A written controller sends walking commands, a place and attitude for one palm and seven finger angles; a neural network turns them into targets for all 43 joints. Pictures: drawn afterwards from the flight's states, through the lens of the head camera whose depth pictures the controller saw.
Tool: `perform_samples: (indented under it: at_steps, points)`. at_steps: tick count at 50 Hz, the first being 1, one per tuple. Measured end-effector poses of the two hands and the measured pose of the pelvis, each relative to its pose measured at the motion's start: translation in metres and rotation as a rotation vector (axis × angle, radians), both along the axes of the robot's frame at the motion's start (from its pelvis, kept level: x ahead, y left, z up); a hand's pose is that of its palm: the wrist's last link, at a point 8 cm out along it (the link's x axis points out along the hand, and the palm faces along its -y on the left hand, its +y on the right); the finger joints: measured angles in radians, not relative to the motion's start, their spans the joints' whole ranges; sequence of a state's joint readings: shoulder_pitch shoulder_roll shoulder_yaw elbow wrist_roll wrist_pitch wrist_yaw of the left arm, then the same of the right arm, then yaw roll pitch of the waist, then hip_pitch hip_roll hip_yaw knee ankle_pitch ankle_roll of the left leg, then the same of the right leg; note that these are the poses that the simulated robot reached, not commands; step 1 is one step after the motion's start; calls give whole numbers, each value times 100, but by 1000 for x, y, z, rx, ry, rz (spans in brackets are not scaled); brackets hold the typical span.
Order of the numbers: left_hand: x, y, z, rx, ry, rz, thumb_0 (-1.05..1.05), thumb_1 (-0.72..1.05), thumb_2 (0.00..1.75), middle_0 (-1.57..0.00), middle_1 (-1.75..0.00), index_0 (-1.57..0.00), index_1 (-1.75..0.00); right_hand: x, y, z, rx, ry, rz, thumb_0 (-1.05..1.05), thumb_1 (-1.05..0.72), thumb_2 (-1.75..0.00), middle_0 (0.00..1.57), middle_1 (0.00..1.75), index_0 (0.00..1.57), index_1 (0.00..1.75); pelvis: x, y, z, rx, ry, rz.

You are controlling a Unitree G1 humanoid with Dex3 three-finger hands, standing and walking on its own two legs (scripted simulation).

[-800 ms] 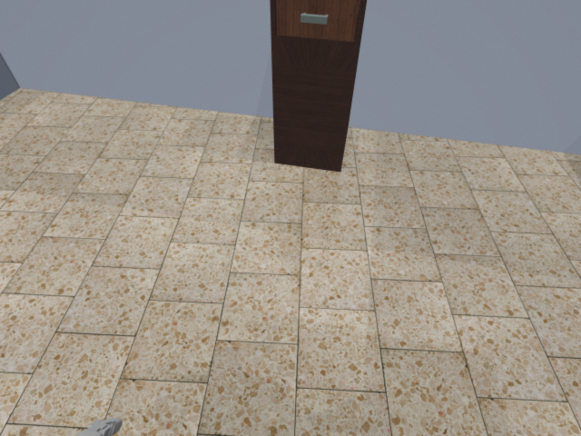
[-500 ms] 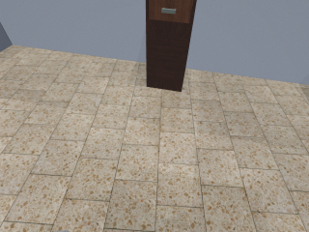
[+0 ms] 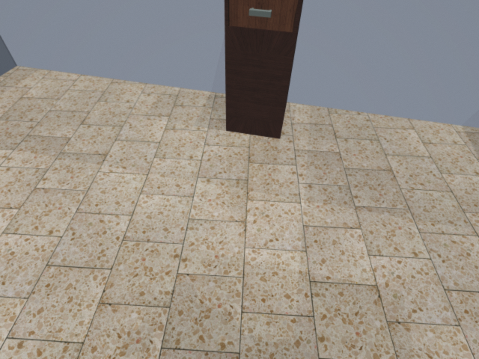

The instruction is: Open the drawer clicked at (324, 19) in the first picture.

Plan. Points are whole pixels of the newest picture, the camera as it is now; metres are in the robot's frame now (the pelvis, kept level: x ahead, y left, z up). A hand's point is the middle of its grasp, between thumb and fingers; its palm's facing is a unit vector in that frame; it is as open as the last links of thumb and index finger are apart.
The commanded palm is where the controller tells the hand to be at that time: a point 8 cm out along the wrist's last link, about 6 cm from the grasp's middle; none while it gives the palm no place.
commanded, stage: stand and wait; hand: left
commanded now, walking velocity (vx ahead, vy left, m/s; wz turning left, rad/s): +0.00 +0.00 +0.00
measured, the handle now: (260, 11) +1.62 -0.02 +0.01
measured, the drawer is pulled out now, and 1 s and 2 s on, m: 0.00 0.00 0.00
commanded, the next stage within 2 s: look at it before walking up in 0.02 s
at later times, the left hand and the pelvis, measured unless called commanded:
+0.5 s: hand out of the picture +0.08 +0.24 -0.16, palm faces -0.03 -0.94 -0.33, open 7.4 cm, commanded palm none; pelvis +0.01 +0.00 +0.00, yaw +0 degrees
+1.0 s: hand out of the picture +0.06 +0.21 -0.18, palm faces -0.01 -0.98 -0.22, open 7.4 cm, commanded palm none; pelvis +0.05 +0.00 -0.01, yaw -1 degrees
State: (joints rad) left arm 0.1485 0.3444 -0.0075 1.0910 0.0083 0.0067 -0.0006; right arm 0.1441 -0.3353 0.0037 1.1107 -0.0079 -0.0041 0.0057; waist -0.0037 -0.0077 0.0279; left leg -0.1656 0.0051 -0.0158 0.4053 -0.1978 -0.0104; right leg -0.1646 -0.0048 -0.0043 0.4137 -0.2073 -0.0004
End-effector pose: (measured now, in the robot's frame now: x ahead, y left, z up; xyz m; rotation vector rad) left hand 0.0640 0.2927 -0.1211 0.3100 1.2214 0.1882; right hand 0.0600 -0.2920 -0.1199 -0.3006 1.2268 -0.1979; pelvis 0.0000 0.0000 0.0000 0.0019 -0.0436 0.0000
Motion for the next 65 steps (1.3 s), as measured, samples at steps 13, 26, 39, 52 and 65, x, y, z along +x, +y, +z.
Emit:
perform_samples:
  at_steps: [13,26,39,52,65]
  points:
    - [10,-3,2,-2,-18,-9,0,90,89,-20,-30,-21,-30,13,1,1,6,-22,9,0,-91,-90,21,30,20,30,3,-1,1,1,4,0]
    - [12,-4,1,-4,-3,-4,0,90,89,-20,-30,-21,-30,20,-2,3,-1,-15,13,0,-91,-90,21,30,20,30,8,-3,2,0,8,1]
    - [16,-4,2,1,4,3,0,90,89,-20,-30,-21,-30,27,-2,2,-1,-10,17,0,-91,-90,21,30,20,30,14,-3,2,0,10,2]
    - [-12,-41,-39,-145,155,68,0,91,89,-20,-30,-21,-29,3,47,-26,86,111,-59,0,-91,-90,20,29,20,30,64,7,-13,-27,33,-26]
    - [134,-61,-42,-189,137,-49,1,91,89,-20,-30,-20,-29,-64,113,-11,166,403,-306,0,-91,-90,20,29,20,30,150,5,-11,-15,33,-86]
